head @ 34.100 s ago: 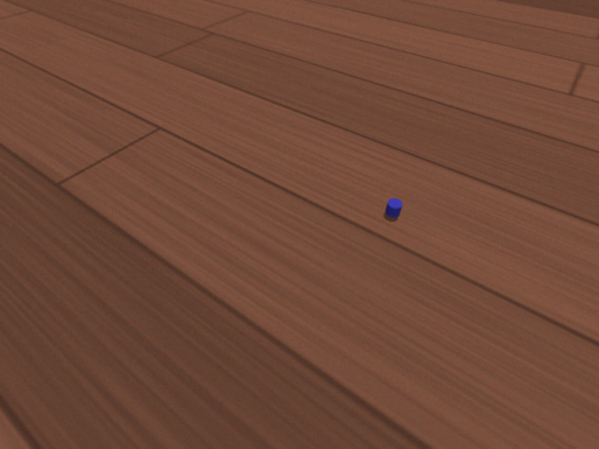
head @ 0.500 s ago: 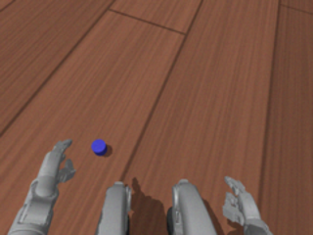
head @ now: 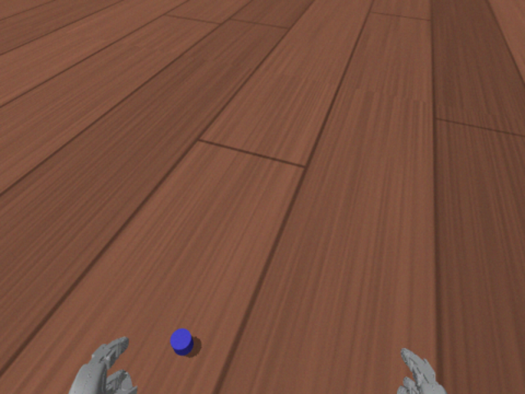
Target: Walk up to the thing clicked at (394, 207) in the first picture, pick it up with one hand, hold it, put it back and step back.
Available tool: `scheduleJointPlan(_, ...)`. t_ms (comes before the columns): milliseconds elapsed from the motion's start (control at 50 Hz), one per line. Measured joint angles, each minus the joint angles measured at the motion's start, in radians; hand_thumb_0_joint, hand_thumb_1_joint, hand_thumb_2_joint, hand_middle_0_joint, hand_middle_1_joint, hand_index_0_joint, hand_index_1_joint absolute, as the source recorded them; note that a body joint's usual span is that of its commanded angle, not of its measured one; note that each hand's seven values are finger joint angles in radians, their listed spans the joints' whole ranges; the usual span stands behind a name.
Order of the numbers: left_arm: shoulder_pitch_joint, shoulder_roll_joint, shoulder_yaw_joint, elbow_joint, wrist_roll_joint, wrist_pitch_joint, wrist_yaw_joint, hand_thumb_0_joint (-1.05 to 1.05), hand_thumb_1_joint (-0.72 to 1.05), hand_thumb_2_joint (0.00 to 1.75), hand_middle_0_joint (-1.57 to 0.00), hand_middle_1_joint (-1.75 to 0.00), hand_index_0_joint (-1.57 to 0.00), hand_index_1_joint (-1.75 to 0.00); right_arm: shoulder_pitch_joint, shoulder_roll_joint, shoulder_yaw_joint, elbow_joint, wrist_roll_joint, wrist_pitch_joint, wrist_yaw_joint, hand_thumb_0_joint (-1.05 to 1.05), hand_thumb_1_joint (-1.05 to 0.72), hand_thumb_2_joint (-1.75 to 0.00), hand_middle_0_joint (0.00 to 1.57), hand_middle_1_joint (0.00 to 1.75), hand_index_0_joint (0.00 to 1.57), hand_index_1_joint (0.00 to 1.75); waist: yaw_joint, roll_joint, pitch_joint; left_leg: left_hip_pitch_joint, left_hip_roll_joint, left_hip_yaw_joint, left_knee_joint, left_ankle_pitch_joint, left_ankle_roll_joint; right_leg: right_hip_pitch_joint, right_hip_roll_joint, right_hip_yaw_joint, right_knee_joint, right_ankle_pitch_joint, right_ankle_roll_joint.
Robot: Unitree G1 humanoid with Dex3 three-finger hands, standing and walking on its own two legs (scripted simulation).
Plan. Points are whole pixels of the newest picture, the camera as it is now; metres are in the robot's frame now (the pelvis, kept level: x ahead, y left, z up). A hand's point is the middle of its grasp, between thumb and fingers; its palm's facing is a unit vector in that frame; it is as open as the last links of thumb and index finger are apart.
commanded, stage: home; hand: left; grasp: from above
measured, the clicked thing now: (182, 342) +0.46 +0.24 -0.68
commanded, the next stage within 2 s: none
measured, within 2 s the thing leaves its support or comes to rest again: neither
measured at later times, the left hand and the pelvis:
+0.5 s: hand out of the picture +0.17 +0.18 -0.04, palm faces +0.06 -0.98 -0.20, open 7.4 cm; pelvis +0.01 +0.00 +0.01, yaw +1 degrees
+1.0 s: hand (131, 392) +0.18 +0.18 -0.04, palm faces +0.06 -0.98 -0.20, open 7.4 cm; pelvis +0.02 +0.00 +0.01, yaw +0 degrees
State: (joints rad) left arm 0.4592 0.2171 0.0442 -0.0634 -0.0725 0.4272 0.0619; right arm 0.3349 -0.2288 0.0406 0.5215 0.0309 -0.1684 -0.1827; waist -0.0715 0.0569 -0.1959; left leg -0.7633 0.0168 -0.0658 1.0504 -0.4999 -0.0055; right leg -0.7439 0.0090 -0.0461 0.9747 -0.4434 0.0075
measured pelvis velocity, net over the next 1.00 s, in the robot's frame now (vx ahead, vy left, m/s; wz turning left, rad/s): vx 0.02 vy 0.00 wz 0.01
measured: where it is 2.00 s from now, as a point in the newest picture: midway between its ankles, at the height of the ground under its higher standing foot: outside the picture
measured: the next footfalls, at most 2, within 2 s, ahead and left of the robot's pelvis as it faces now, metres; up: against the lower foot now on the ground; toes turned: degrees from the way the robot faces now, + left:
none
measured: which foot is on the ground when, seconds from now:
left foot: down 0.00-1.00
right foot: down 0.00-1.00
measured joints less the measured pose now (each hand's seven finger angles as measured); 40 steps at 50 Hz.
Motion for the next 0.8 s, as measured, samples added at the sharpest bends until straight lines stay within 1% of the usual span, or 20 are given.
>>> scheduleJointPlan(60, 0.043, -0.002, -0.007, -0.036, 0.001, 0.006, -0.009, 0.01, 0.91, 0.90, -0.20, -0.30, -0.20, -0.30, -0.001, 0.001, -0.002, -0.005, -0.004, -0.015, -0.007, 0.01, -0.91, -0.90, 0.20, 0.30, 0.20, 0.30, 0.007, 0.006, -0.001, 0.043, -0.001, 0.000, -0.030, 0.007, 0.002, 0.044, -0.001, 0.000, -0.031, 0.006, 0.001)
scheduleJointPlan(140, 0.069, -0.002, -0.011, -0.059, 0.005, 0.014, -0.024, 0.01, 0.91, 0.90, -0.20, -0.30, -0.20, -0.30, -0.016, 0.005, -0.002, -0.009, -0.011, -0.036, -0.010, 0.01, -0.91, -0.90, 0.20, 0.30, 0.20, 0.30, 0.020, 0.005, 0.001, 0.075, -0.004, 0.000, -0.051, 0.013, 0.002, 0.076, -0.005, -0.001, -0.049, 0.009, 0.002)
scheduleJointPlan(260, 0.048, 0.000, -0.012, -0.038, 0.014, 0.016, -0.044, 0.01, 0.91, 0.90, -0.20, -0.30, -0.20, -0.30, -0.049, 0.008, 0.005, -0.009, -0.021, -0.068, -0.008, 0.01, -0.90, -0.90, 0.20, 0.30, 0.20, 0.30, 0.033, -0.004, 0.020, 0.087, -0.009, -0.004, -0.055, 0.016, 0.001, 0.089, -0.009, -0.005, -0.049, 0.008, 0.002)
scheduleJointPlan(380, 0.039, 0.000, -0.012, -0.043, 0.019, 0.015, -0.047, 0.01, 0.91, 0.90, -0.20, -0.30, -0.20, -0.30, -0.058, 0.009, 0.006, -0.003, -0.025, -0.084, -0.005, 0.01, -0.90, -0.90, 0.20, 0.30, 0.20, 0.30, 0.038, -0.015, 0.032, 0.087, -0.009, -0.006, -0.054, 0.014, 0.000, 0.089, -0.009, -0.006, -0.047, 0.005, 0.000)
scheduleJointPlan(500, 0.041, 0.003, -0.016, -0.050, 0.022, 0.012, -0.044, 0.01, 0.91, 0.90, -0.20, -0.30, -0.20, -0.30, -0.050, 0.007, 0.005, 0.010, -0.025, -0.084, -0.004, 0.01, -0.90, -0.90, 0.20, 0.30, 0.20, 0.30, 0.037, -0.013, 0.034, 0.090, -0.008, -0.004, -0.054, 0.008, 0.000, 0.092, -0.008, -0.005, -0.048, 0.001, 0.001)
scheduleJointPlan(800, 0.039, 0.002, -0.013, -0.048, 0.015, 0.010, -0.044, 0.01, 0.91, 0.90, -0.20, -0.30, -0.20, -0.30, -0.030, 0.006, 0.000, 0.026, -0.024, -0.077, -0.004, 0.01, -0.90, -0.90, 0.20, 0.30, 0.20, 0.30, 0.032, -0.008, 0.031, 0.095, -0.005, 0.002, -0.056, -0.004, 0.001, 0.092, -0.006, 0.002, -0.047, -0.010, 0.002)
